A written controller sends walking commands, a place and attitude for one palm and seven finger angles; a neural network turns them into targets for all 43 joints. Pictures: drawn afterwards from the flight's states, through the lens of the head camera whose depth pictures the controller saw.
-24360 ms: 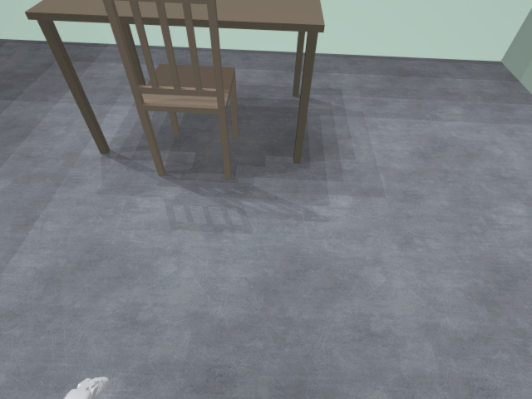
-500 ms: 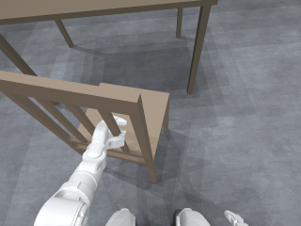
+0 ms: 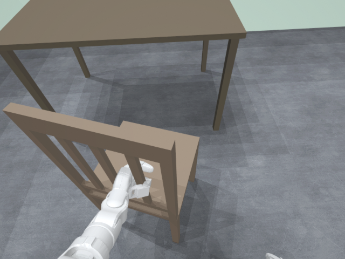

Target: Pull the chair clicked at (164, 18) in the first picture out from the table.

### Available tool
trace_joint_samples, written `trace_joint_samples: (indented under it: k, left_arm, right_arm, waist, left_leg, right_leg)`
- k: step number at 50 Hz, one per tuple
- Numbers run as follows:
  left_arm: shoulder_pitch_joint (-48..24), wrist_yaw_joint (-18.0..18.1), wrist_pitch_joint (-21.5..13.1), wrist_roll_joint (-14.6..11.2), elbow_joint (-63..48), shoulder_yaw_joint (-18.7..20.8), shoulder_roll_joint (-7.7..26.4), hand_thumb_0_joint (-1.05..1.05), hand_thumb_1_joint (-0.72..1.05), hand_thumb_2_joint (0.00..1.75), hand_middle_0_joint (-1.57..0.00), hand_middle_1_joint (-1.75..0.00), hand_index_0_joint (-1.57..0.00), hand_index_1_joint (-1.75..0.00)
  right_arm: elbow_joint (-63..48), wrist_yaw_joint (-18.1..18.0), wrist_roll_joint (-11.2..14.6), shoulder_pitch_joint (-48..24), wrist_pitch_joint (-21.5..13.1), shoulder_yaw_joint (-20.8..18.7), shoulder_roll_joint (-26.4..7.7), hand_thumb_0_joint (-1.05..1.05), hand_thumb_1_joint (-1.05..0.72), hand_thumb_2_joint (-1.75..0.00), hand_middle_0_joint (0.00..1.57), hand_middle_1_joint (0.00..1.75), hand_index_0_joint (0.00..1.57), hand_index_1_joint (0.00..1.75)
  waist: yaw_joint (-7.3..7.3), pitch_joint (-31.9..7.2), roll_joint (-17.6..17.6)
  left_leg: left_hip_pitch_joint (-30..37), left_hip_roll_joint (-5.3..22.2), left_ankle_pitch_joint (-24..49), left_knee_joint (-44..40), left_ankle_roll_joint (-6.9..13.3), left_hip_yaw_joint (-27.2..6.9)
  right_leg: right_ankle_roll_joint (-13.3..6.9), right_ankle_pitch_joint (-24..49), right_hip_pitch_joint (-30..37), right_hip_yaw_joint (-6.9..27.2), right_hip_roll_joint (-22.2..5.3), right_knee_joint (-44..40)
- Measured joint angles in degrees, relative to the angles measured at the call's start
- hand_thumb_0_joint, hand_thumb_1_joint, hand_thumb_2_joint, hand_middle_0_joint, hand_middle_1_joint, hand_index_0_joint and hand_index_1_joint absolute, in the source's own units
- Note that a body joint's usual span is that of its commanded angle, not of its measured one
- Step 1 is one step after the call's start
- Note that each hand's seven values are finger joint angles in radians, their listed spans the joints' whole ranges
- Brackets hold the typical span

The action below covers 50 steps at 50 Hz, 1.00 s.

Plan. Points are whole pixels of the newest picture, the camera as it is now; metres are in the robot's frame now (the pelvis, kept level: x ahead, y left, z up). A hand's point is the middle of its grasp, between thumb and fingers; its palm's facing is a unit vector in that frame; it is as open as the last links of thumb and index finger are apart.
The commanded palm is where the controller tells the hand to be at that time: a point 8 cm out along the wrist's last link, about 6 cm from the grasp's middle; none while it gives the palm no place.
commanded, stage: stop walking, hand still on the chair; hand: left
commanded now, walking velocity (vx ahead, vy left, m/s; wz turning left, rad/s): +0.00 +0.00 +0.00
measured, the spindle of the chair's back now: (111, 173) +0.35 +0.19 -0.08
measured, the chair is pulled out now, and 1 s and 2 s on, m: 0.53 0.53 0.53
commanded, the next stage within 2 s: open the thumb and straighten the fingers in 0.44 s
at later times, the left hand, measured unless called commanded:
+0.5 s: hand (145, 187) +0.30 +0.09 -0.06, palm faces -0.15 -0.98 -0.15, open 5.6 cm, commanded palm +0.29 +0.14 -0.05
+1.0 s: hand (143, 181) +0.32 +0.10 -0.06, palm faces -0.13 -0.98 -0.14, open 13.5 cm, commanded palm +0.31 +0.15 -0.04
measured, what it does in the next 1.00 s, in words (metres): stands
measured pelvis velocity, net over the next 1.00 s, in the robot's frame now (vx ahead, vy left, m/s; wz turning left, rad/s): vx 0.00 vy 0.01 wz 0.03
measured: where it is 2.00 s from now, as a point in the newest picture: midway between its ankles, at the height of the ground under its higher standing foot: outside the picture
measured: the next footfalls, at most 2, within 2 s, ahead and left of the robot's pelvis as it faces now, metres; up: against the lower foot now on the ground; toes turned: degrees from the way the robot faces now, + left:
none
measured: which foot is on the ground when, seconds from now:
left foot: down 0.00-1.00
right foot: down 0.00-1.00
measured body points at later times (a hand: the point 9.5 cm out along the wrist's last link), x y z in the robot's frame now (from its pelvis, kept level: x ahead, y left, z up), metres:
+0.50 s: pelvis +0.01 +0.01 +0.00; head +0.04 +0.00 +0.45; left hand +0.31 +0.14 -0.05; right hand +0.12 -0.23 -0.12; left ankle -0.06 +0.13 -0.73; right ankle +0.07 -0.12 -0.73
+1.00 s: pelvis +0.00 +0.01 -0.02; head +0.05 -0.02 +0.42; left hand +0.32 +0.15 -0.05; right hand +0.11 -0.25 -0.15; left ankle -0.06 +0.13 -0.73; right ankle +0.07 -0.12 -0.73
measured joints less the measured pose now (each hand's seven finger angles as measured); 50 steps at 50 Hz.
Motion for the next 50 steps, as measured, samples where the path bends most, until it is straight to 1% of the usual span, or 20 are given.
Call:
trace_joint_samples:
  k: [6, 13, 20, 28, 30, 33, 35, 37, 40, 42, 46, 50]
  left_arm:
    - [2.24, -0.13, -0.83, 0.68, -1.19, -1.51, -0.61, 0.09, 0.64, 0.77, -0.27, -1.22, -0.50, -1.45]
    - [2.61, 0.12, -0.20, 1.19, -3.04, -2.98, -0.35, 0.08, 0.64, 0.77, -0.27, -1.25, -0.50, -1.45]
    - [2.76, 0.55, 0.53, 1.17, -3.92, -3.24, 0.06, 0.09, 0.64, 0.77, -0.26, -1.27, -0.50, -1.45]
    - [3.52, 0.73, 0.77, 0.90, -5.33, -2.86, 0.37, 0.09, 0.64, 0.78, -0.26, -1.27, -0.50, -1.45]
    - [4.47, 0.79, 0.80, 0.46, -6.35, -2.72, 0.68, 0.09, 0.63, 0.78, -0.27, -1.28, -0.50, -1.45]
    - [4.94, 0.19, 1.36, 0.41, -9.08, -1.96, 1.24, 0.07, 0.60, 0.76, -0.33, -1.33, -0.50, -1.45]
    - [5.03, -0.15, 1.77, 0.79, -11.19, -1.68, 1.74, 0.05, 0.53, 0.73, -0.37, -1.36, -0.50, -1.45]
    - [4.88, -0.61, 2.51, 1.40, -12.77, -1.86, 2.22, 0.04, 0.42, 0.67, -0.40, -1.38, -0.50, -1.45]
    - [4.48, -1.36, 4.63, 1.66, -13.99, -1.70, 2.56, 0.03, 0.20, 0.56, -0.44, -1.40, -0.50, -1.44]
    - [4.50, -1.67, 6.28, 1.22, -14.89, -0.90, 2.77, 0.02, 0.03, 0.48, -0.44, -1.38, -0.49, -1.40]
    - [4.70, -1.84, 8.44, -0.14, -16.70, -0.21, 3.12, 0.01, -0.24, 0.35, -0.42, -1.26, -0.44, -1.27]
    - [4.12, -2.59, 9.54, -0.51, -17.74, -0.66, 2.76, 0.00, -0.40, 0.27, -0.36, -1.05, -0.37, -1.06]
  right_arm:
    - [0.42, -0.35, -0.25, -1.05, -0.12, -0.24, 0.05, 0.01, -0.90, -0.89, 0.21, 0.30, 0.21, 0.30]
    - [-0.46, -0.63, -0.32, -3.30, 0.64, -0.42, -0.11, 0.01, -0.90, -0.89, 0.21, 0.30, 0.21, 0.30]
    - [-1.68, -0.64, -0.30, -3.44, 1.51, -0.16, 0.15, 0.01, -0.90, -0.89, 0.21, 0.30, 0.21, 0.30]
    - [-1.52, -0.55, -0.22, -2.24, 2.26, 0.03, 0.52, 0.01, -0.90, -0.89, 0.21, 0.30, 0.21, 0.30]
    - [-0.98, 0.67, 0.68, -1.65, 1.66, 0.10, 0.47, 0.01, -0.90, -0.89, 0.21, 0.30, 0.21, 0.30]
    - [-0.48, 2.64, 0.97, -0.94, 0.36, -0.14, 0.34, 0.01, -0.90, -0.89, 0.21, 0.30, 0.21, 0.30]
    - [-0.63, 3.64, 0.90, -0.66, -0.53, -0.44, -0.08, 0.01, -0.90, -0.89, 0.21, 0.30, 0.21, 0.30]
    - [-1.04, 4.45, 0.76, -0.38, -1.19, -0.85, -0.77, 0.01, -0.90, -0.89, 0.21, 0.30, 0.21, 0.30]
    - [-1.69, 5.24, 0.71, -0.31, -1.53, -1.27, -1.92, 0.01, -0.90, -0.89, 0.21, 0.30, 0.21, 0.30]
    - [-2.16, 5.26, 0.72, -0.43, -1.57, -1.40, -2.39, 0.01, -0.90, -0.89, 0.21, 0.30, 0.21, 0.30]
    - [-3.09, 4.82, 0.82, -0.23, -2.07, -1.41, -2.56, 0.01, -0.91, -0.89, 0.20, 0.30, 0.20, 0.30]
    - [-3.57, 4.44, 0.81, -0.07, -2.67, -1.10, -2.25, 0.01, -0.91, -0.89, 0.20, 0.30, 0.20, 0.30]
  waist:
    - [0.08, -0.76, 0.76]
    - [0.07, -0.21, -0.14]
    - [-0.07, -0.28, -1.13]
    - [-0.34, 0.08, -0.98]
    - [-1.20, -2.13, -1.25]
    - [-1.58, -4.63, -2.30]
    - [-1.67, -5.49, -2.63]
    - [-1.69, -6.28, -2.43]
    - [-1.76, -7.16, -1.59]
    - [-1.84, -7.50, -1.05]
    - [-1.71, -8.03, -0.35]
    - [-1.35, -8.42, -0.18]
  left_leg:
    - [1.10, -0.29, -0.35, -0.90, 0.37, 0.22]
    - [1.37, -1.05, -0.36, -0.97, 0.86, 0.58]
    - [1.45, -1.37, -0.05, -1.41, 1.10, 1.04]
    - [1.39, -1.04, -0.07, -1.37, 0.87, 0.96]
    - [-1.47, -1.19, -0.27, -0.22, 0.88, 0.37]
    - [-6.24, -1.41, -1.08, 2.70, 0.79, -0.24]
    - [-8.87, -1.44, -1.70, 4.63, 0.74, -0.40]
    - [-11.32, -1.50, -2.34, 6.54, 0.73, -0.50]
    - [-14.29, -1.68, -3.25, 9.05, 0.83, -0.47]
    - [-15.54, -1.81, -3.73, 10.21, 0.93, -0.28]
    - [-17.26, -1.99, -4.38, 11.80, 0.97, -0.25]
    - [-18.55, -2.09, -4.93, 13.09, 0.89, -0.55]
  right_leg:
    - [0.48, -0.59, 0.78, 0.22, -0.25, -0.24]
    - [1.01, -0.68, 0.75, 0.72, -0.91, 0.12]
    - [1.21, -0.41, 0.49, 1.23, -1.11, 0.05]
    - [0.96, -0.36, 0.51, 1.07, -0.81, -0.07]
    - [0.95, -0.71, -1.99, 0.57, -1.16, 0.92]
    - [0.81, -1.61, -6.44, 0.13, -1.61, 3.54]
    - [0.67, -2.03, -8.87, 0.06, -1.73, 5.09]
    - [0.60, -2.42, -11.14, 0.05, -1.87, 6.59]
    - [0.66, -3.04, -14.02, 0.24, -2.12, 8.72]
    - [0.75, -3.45, -15.40, 0.51, -2.24, 9.93]
    - [0.82, -4.18, -17.25, 0.68, -2.48, 11.71]
    - [0.77, -4.86, -18.49, 0.47, -2.68, 13.09]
